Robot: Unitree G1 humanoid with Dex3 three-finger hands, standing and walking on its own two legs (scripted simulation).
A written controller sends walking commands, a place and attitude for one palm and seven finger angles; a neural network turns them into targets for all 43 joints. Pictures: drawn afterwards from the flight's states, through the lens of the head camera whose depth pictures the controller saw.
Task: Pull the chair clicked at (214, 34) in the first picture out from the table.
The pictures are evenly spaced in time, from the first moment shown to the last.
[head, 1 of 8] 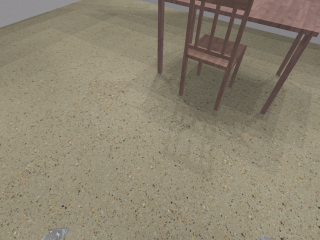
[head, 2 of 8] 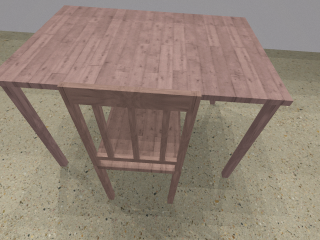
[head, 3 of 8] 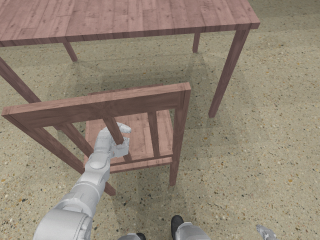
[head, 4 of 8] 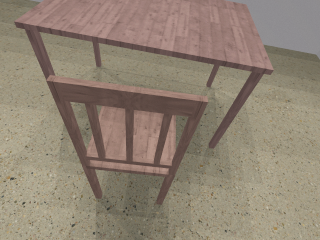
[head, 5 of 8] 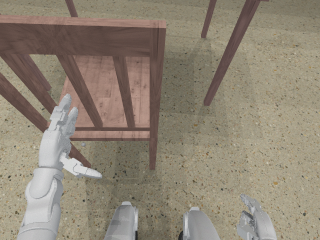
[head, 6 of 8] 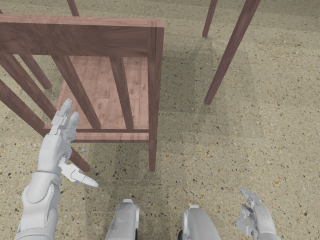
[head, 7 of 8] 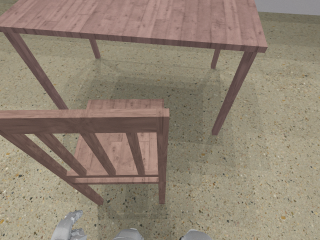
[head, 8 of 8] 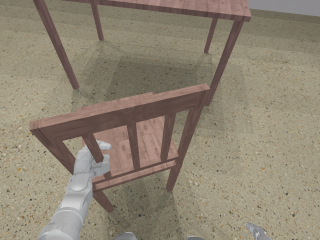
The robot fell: no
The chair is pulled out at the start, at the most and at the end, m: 0.00 0.63 0.63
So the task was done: yes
